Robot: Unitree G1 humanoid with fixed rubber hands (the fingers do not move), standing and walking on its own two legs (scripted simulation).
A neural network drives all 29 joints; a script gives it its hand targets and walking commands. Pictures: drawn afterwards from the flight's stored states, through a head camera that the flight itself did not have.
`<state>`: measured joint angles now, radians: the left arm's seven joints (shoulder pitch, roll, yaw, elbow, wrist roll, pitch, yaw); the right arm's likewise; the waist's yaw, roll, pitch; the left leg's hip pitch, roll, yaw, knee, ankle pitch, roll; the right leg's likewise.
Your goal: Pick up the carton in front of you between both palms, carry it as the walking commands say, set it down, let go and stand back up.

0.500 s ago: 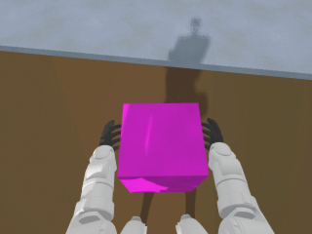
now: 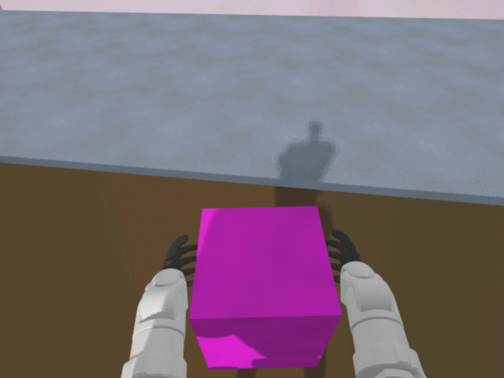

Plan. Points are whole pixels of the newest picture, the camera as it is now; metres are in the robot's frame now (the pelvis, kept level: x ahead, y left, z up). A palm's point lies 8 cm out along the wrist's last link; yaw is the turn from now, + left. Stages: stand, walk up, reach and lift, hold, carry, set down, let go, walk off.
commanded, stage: reach and lift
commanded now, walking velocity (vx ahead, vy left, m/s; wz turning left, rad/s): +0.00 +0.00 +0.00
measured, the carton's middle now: (261, 290) +0.30 +0.00 -0.05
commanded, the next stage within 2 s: hold in 0.84 s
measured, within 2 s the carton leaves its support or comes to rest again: neither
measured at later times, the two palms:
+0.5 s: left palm (172, 271) +0.29 +0.15 +0.03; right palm (350, 265) +0.29 -0.15 +0.03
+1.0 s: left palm (169, 267) +0.29 +0.15 +0.05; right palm (354, 260) +0.29 -0.15 +0.05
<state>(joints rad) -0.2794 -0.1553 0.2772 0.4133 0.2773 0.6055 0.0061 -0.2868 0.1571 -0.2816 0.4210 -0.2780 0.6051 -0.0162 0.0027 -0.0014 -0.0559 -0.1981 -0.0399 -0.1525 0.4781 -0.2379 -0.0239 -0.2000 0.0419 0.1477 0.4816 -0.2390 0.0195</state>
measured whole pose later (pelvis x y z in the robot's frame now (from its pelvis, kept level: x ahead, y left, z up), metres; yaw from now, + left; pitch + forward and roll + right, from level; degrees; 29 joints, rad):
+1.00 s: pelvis +0.01 +0.00 +0.01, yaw +0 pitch -6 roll +0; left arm -0.21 -0.14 0.18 0.20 0.24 0.74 0.01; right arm -0.22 0.14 -0.19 0.21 -0.24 0.74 -0.02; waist 0.00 0.00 -0.01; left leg -0.06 -0.03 -0.15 0.35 -0.20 -0.02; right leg -0.06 0.03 0.14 0.36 -0.20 0.02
